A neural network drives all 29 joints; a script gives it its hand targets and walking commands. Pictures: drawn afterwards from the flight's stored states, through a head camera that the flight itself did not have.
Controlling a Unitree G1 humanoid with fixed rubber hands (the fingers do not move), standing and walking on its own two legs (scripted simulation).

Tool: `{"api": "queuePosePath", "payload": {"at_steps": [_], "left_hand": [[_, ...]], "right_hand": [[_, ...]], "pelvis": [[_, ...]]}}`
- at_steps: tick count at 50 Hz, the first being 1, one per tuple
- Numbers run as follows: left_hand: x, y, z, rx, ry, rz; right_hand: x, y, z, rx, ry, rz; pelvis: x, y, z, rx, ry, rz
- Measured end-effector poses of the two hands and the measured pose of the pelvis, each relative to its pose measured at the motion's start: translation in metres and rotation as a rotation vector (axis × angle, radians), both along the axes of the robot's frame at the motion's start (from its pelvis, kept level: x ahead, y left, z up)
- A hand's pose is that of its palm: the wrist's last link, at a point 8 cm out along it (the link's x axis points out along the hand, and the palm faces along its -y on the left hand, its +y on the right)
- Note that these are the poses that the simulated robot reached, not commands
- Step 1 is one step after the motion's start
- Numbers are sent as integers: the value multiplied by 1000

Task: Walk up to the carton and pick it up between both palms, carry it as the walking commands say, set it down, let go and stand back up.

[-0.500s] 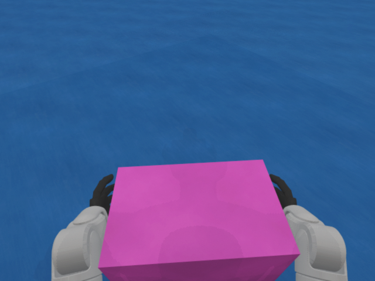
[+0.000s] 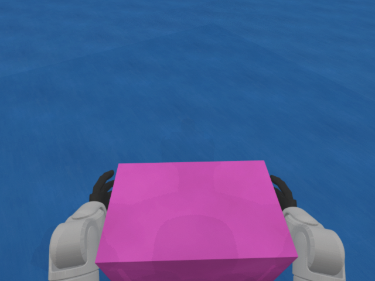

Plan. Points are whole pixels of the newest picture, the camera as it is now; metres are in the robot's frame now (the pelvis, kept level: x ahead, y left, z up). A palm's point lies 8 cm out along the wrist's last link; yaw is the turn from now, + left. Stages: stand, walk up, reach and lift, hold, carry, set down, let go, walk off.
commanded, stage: carry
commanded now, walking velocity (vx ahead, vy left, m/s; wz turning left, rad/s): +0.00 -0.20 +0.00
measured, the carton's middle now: (192, 238) +0.21 +0.00 +0.02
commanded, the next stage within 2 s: none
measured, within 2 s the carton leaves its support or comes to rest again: neither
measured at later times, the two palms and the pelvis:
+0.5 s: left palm (97, 211) +0.24 +0.18 +0.07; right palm (284, 219) +0.23 -0.17 +0.07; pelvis -0.01 +0.01 +0.00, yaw -1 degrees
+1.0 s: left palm (101, 207) +0.25 +0.18 +0.07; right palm (287, 219) +0.23 -0.18 +0.07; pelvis +0.00 +0.01 +0.00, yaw -2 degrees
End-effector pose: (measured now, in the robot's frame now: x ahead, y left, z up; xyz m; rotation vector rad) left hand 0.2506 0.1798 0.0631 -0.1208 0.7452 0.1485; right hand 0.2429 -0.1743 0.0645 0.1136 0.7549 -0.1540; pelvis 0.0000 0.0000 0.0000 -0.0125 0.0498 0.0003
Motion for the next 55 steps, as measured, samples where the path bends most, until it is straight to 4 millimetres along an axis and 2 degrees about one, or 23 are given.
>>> {"api": "queuePosePath", "payload": {"at_steps": [12, 29, 55], "left_hand": [[-4, 2, 4, 0, -10, -16], [-8, 2, 5, 3, -8, -13], [4, -3, 5, 3, -6, -34]], "right_hand": [[-10, 2, 3, 2, -10, -18], [-12, 3, 3, 3, -7, -14], [-8, -3, 3, 6, -5, -38]], "pelvis": [[-4, 6, 1, 2, -8, -12], [-9, 7, 2, 0, 4, -17], [-1, 6, 3, 5, 13, -29]]}}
